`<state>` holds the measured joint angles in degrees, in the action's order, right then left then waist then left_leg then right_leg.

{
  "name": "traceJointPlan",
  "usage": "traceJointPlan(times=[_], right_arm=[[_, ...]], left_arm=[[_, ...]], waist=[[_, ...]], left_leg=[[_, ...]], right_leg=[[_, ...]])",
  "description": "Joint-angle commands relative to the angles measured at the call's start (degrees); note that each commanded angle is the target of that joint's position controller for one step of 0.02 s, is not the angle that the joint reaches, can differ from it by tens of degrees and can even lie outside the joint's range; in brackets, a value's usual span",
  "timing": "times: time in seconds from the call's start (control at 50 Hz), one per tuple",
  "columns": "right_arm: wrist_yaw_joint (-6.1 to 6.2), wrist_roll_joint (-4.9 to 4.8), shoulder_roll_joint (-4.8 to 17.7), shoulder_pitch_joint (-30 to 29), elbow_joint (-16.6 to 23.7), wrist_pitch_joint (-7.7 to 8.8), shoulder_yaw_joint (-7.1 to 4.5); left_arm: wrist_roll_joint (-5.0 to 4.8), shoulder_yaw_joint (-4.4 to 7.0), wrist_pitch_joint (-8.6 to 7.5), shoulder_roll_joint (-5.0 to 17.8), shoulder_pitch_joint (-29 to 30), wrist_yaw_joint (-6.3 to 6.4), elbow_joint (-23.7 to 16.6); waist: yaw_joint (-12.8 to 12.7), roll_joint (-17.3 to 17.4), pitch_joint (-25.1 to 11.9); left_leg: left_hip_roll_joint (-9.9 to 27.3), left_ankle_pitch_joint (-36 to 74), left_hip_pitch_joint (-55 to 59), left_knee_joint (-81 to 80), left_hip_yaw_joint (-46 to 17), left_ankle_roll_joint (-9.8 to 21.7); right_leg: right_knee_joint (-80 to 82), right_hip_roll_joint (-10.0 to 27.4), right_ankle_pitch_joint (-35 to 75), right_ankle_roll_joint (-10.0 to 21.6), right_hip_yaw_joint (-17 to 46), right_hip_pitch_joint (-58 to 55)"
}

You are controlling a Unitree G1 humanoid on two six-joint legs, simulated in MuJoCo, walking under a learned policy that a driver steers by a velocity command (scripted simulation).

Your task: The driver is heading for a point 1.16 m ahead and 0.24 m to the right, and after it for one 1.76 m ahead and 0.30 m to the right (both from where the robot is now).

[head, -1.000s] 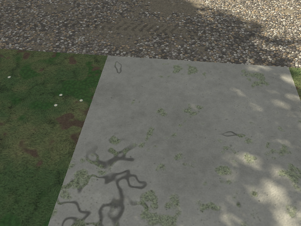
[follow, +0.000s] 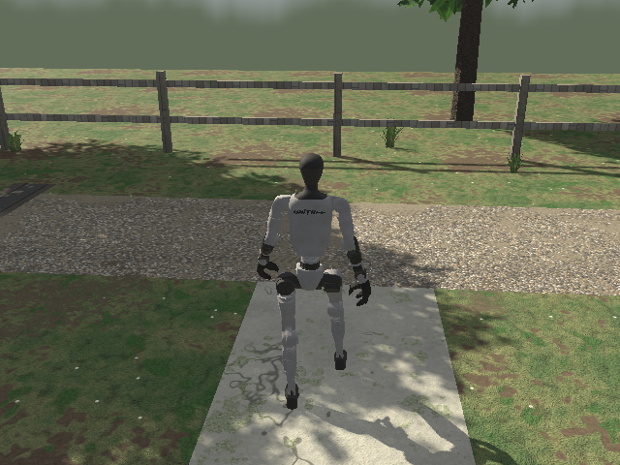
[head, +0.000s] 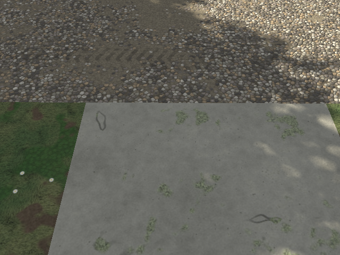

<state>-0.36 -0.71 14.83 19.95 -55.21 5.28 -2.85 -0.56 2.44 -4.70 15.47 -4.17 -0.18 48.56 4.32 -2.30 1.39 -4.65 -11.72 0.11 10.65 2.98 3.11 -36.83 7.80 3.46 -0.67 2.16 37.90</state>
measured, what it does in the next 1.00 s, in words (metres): walks ahead: right foot, then left foot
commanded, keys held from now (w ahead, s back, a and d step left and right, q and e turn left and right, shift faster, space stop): w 1.00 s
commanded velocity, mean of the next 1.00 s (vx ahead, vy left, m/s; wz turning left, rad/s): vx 0.50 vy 0.00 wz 0.00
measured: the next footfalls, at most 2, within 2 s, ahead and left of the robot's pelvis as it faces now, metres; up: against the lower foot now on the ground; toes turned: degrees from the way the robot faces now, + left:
right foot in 0.14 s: +0.27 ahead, -0.15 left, +0.00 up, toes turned -2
left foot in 0.70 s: +0.58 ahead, +0.09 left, +0.00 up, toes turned +3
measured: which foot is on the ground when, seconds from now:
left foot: down 0.00-0.16, up 0.18-0.68, down 0.70-1.00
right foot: up 0.00-0.12, down 0.14-0.72, up 0.74-1.00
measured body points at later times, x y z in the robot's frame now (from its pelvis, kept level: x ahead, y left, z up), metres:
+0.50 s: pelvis +0.28 -0.06 +0.00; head +0.30 -0.07 +0.45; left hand +0.29 +0.21 -0.13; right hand +0.45 -0.32 -0.11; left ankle +0.46 +0.12 -0.68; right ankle +0.23 -0.14 -0.74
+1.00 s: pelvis +0.57 +0.00 +0.00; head +0.59 +0.01 +0.45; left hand +0.72 +0.27 -0.11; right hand +0.59 -0.27 -0.13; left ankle +0.54 +0.08 -0.74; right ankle +0.71 -0.18 -0.68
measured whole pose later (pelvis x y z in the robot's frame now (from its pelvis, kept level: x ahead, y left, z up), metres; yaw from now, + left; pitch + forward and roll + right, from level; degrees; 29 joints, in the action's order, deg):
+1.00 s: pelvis +0.57 +0.00 +0.00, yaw +1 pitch +1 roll +1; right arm -0.6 0.0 14.1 18.3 -55.8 5.1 -3.0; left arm -0.4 3.8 -4.1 16.2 -7.9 0.5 49.7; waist 3.0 -2.4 0.6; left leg -3.7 -9.4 -5.0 13.3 3.2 3.8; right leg -47.9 8.2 -3.9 -0.2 2.2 38.6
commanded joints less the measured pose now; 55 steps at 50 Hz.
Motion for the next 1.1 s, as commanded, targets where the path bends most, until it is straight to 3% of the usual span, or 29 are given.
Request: traceJointPlan(times=[0.02,0.06,0.1,0.12,0.14,0.16,0.18,0.2,0.22,0.24,0.26,0.3,0.36,0.48,0.58,0.64,0.66,0.68,0.7,0.72,0.74,0.76,0.78,0.8,0.82,0.86,0.96,1.02,1.1], right_arm=[[0.50,-0.57,9.6,1.9,1.3,-0.06,-1.96],[0.68,-0.64,10.2,2.2,0.8,-0.82,-2.25],[0.86,-0.54,11.0,0.8,1.0,-1.54,-2.54],[0.88,-0.38,10.7,-0.4,1.3,-1.96,-2.36],[0.97,0.25,8.8,0.0,2.1,-2.14,-1.52],[0.50,0.68,2.7,6.4,3.2,-1.25,0.40],[0.28,0.21,2.3,6.3,2.3,0.05,0.80],[-0.07,-1.51,8.2,1.8,3.5,1.07,-0.76],[-0.05,-2.16,8.9,-2.3,4.7,1.55,-0.84],[0.26,-1.38,8.5,-4.5,4.9,1.51,-0.96],[0.52,-0.69,8.0,-4.2,4.7,0.90,-1.35],[0.60,-0.27,5.5,-2.3,3.8,-0.54,-1.12],[0.85,0.27,5.1,-6.0,5.2,-1.40,-1.17],[0.01,0.25,3.2,-17.8,8.5,-0.48,-0.52],[-1.51,-0.33,3.4,-24.9,11.4,0.28,-0.10],[-2.27,-0.46,5.3,-23.1,11.6,0.75,-0.66],[-2.21,-0.41,6.6,-19.5,10.7,0.82,-1.32],[-1.92,-0.28,8.6,-11.6,8.2,0.79,-2.56],[-1.38,0.27,11.9,-1.2,5.4,0.67,-3.82],[-1.00,0.98,17.5,5.7,3.9,0.22,-5.29],[-1.11,0.24,13.2,5.8,3.7,0.03,-3.87],[-1.02,-0.16,10.3,0.9,4.3,0.15,-2.89],[-0.92,0.04,8.4,-3.9,5.5,0.20,-2.33],[-1.10,0.46,6.6,-7.5,6.0,0.31,-1.76],[-1.21,1.03,5.1,-9.3,6.1,0.59,-1.25],[-1.39,1.13,5.4,-9.5,5.4,0.90,-1.32],[0.10,0.70,8.3,-5.6,3.2,0.88,-1.96],[0.60,0.32,9.0,-3.4,2.3,0.58,-1.97],[0.79,0.20,9.4,0.3,0.0,-0.03,-2.25]], left_arm=[[-0.47,0.13,-0.93,3.0,6.6,-0.96,-5.1],[-0.52,0.40,-1.18,4.2,7.3,-1.65,-6.2],[-0.61,1.20,-1.41,6.2,3.4,-1.98,-5.7],[-0.54,2.29,-1.44,7.9,-3.5,-1.84,-3.8],[-0.26,3.76,-1.34,11.1,-13.7,-1.35,-0.9],[0.92,5.24,-0.99,17.0,-21.1,-1.12,0.6],[0.26,4.36,-0.76,13.9,-22.6,-1.40,1.1],[0.01,3.04,-0.93,10.4,-18.6,-1.46,0.5],[0.23,2.44,-0.98,8.5,-13.6,-1.35,-0.9],[0.66,1.98,-1.11,7.0,-9.7,-1.51,-1.4],[1.09,1.53,-1.46,5.5,-7.6,-1.60,-1.7],[1.08,1.51,-1.85,5.1,-7.1,-1.81,-1.2],[0.87,2.06,-2.13,7.1,-9.7,-1.17,0.4],[0.16,2.17,-1.18,8.1,-15.1,0.30,2.9],[-0.27,2.54,0.20,8.5,-19.8,0.63,5.8],[-0.45,3.06,1.05,9.5,-18.7,1.02,6.0],[-0.41,3.22,1.31,10.0,-17.6,1.09,5.7],[-0.29,2.95,1.68,9.4,-16.6,1.10,5.5],[0.33,2.10,1.73,7.8,-16.7,1.18,4.5],[0.75,0.11,0.56,1.2,-23.4,0.47,3.5],[-0.05,0.16,-0.98,2.5,-22.0,0.19,4.3],[-1.83,1.56,-2.01,7.6,-16.7,-0.14,2.7],[-2.23,1.61,-2.42,8.0,-13.0,-0.03,1.7],[-1.50,1.89,-2.27,7.5,-11.1,0.35,1.5],[-0.83,2.26,-1.61,7.0,-11.8,0.64,1.7],[-0.40,1.93,-0.15,4.0,-13.9,0.75,2.2],[0.36,1.90,0.34,3.4,-5.9,0.84,-0.9],[-0.05,1.25,-0.13,2.1,-0.2,0.13,-2.2],[-0.82,0.80,-0.10,2.3,5.2,-1.19,-4.4]], waist=[[0.1,4.6,3.5],[-0.8,5.2,3.1],[-3.7,6.6,0.5],[-7.6,6.5,-3.5],[-11.4,4.7,-10.9],[-10.1,-7.1,-20.0],[-10.7,-12.6,-23.6],[-10.4,-8.5,-16.0],[-9.0,-5.2,-9.8],[-7.4,-1.6,-5.3],[-5.4,-2.1,-3.6],[-3.6,-2.5,-2.9],[-3.7,-0.9,-0.6],[-7.2,-0.8,2.0],[-8.9,-0.6,3.9],[-6.4,-1.9,2.0],[-4.2,-2.9,-0.4],[0.0,-2.4,-5.2],[3.8,0.0,-12.8],[1.9,13.1,-21.3],[2.6,15.3,-23.8],[2.2,12.2,-14.6],[0.6,8.5,-9.0],[-1.1,5.7,-4.6],[-3.2,6.6,-2.9],[-5.0,7.3,-2.3],[-3.9,5.3,0.5],[-2.0,5.5,1.4],[0.0,5.2,2.9]], left_leg=[[16.6,10.8,-3.0,-3.1,-7.0,8.6],[18.9,13.6,1.6,-0.2,-7.8,7.6],[19.4,23.7,4.0,5.1,-7.6,6.3],[17.2,32.2,3.1,13.4,-5.6,5.0],[14.0,30.2,-3.3,26.5,-3.2,3.3],[5.9,10.8,-26.0,49.3,0.4,-1.0],[1.1,-20.6,-36.7,60.0,-6.5,-1.5],[4.8,-19.2,-42.4,65.1,-9.9,-0.2],[8.0,-14.0,-43.0,64.0,-8.1,0.7],[10.4,-9.3,-41.1,60.2,-7.1,0.6],[12.4,-6.0,-37.6,56.6,-7.5,0.5],[13.1,-3.2,-33.3,53.8,-7.0,-0.5],[13.6,2.7,-37.5,46.9,-6.6,-2.3],[11.2,18.2,-37.4,26.7,-3.8,-3.3],[9.6,15.2,-39.6,19.6,-3.6,-1.6],[8.0,9.1,-35.0,17.6,-2.8,0.5],[6.2,7.6,-29.0,17.3,-1.3,1.5],[4.4,8.7,-18.0,16.1,0.4,3.0],[9.5,10.1,-0.7,18.7,-5.1,5.9],[24.2,2.3,22.4,16.5,-30.9,15.4],[27.4,-3.5,24.7,7.8,-45.0,17.3],[25.3,-6.1,17.5,6.6,-37.0,14.1],[23.1,-3.7,8.8,5.2,-29.2,12.0],[20.8,0.4,0.4,2.9,-23.7,10.9],[18.8,3.5,-5.1,1.0,-19.8,9.8],[17.5,7.0,-10.4,-1.9,-16.0,10.3],[16.1,13.8,-9.8,-4.6,-9.4,10.2],[14.6,13.0,-8.9,-5.1,-5.4,8.4],[17.9,12.6,-0.7,-3.8,-3.2,7.7]], right_leg=[[5.1,-2.1,1.6,0.6,-1.4,-2.7],[7.1,-2.6,-2.8,2.2,-1.0,-2.6],[8.3,-4.4,-7.3,4.0,-2.3,-8.6],[9.6,-6.3,-7.5,5.4,-4.1,-17.8],[8.0,-4.1,-6.6,7.8,-2.0,-33.0],[8.8,10.4,-13.9,16.0,21.4,-56.5],[18.8,14.9,-21.3,19.0,39.7,-61.1],[20.2,13.4,-25.1,16.3,34.2,-55.4],[21.2,11.5,-21.9,14.6,26.2,-47.1],[23.3,9.2,-16.8,13.8,20.2,-39.0],[25.0,7.2,-12.7,12.9,16.0,-33.8],[27.9,5.2,-8.1,13.2,11.6,-29.1],[30.1,4.9,-2.0,14.2,7.5,-29.0],[31.5,2.3,-2.3,11.9,1.2,-31.6],[28.1,6.0,0.4,11.7,1.6,-41.0],[23.2,7.7,10.2,10.4,1.8,-45.0],[19.0,7.1,19.6,9.7,1.1,-45.0],[9.9,4.5,26.3,8.4,-0.9,-43.0],[-4.2,1.6,18.6,6.6,-2.8,-33.3],[-27.2,-8.2,-8.3,2.0,-4.9,-9.1],[-36.4,-11.1,-36.9,2.1,3.2,0.0],[-39.9,-7.2,-34.6,3.2,4.6,5.4],[-37.7,-3.9,-29.0,3.8,2.8,5.2],[-33.6,-1.7,-24.8,3.5,1.6,3.0],[-30.3,0.1,-21.9,3.3,2.0,-0.8],[-27.3,0.9,-19.7,2.4,1.5,-4.9],[-12.1,1.1,-6.0,0.1,0.4,0.2],[-1.2,-1.0,2.1,0.2,-1.9,-2.5],[4.0,-2.1,1.9,2.0,-1.9,-0.7]])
